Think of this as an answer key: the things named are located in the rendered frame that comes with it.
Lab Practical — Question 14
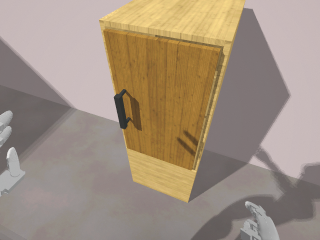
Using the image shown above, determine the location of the left robot hand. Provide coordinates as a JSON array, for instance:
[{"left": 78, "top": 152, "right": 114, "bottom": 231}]
[{"left": 0, "top": 110, "right": 25, "bottom": 197}]

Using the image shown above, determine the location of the cupboard door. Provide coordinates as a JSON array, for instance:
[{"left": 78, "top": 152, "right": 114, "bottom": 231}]
[{"left": 103, "top": 28, "right": 221, "bottom": 171}]

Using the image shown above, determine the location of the right robot hand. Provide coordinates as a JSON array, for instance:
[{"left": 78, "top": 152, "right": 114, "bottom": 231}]
[{"left": 240, "top": 201, "right": 280, "bottom": 240}]

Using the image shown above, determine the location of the handle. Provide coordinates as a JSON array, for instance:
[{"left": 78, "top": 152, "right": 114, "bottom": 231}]
[{"left": 114, "top": 89, "right": 131, "bottom": 130}]

